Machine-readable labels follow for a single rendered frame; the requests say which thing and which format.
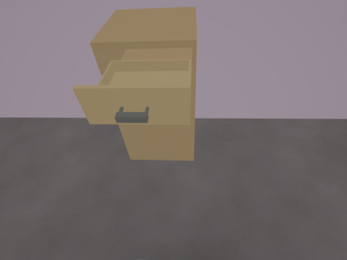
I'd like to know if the drawer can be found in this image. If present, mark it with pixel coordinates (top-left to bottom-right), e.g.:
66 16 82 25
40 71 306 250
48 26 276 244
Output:
72 59 191 125

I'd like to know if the cabinet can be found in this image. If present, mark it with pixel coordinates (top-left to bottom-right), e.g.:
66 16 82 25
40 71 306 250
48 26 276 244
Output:
90 6 197 161

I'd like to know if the handle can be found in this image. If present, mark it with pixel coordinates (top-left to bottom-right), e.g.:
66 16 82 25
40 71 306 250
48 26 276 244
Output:
115 107 149 123

